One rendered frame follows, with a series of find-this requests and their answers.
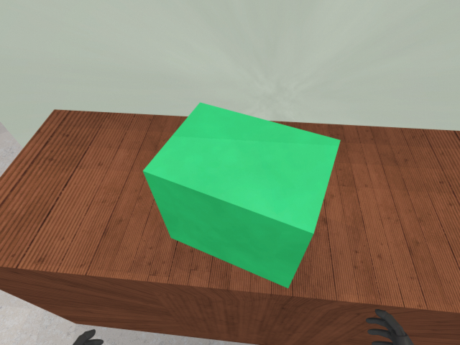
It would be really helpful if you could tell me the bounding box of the carton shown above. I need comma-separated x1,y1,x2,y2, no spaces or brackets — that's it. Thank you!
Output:
143,102,340,288

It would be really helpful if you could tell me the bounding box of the pedestal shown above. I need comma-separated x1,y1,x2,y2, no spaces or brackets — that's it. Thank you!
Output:
0,109,460,345

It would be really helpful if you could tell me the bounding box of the left robot hand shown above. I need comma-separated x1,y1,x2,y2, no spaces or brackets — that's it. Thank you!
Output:
73,329,104,345

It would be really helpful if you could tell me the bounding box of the right robot hand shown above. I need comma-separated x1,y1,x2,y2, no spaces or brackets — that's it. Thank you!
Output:
366,309,414,345

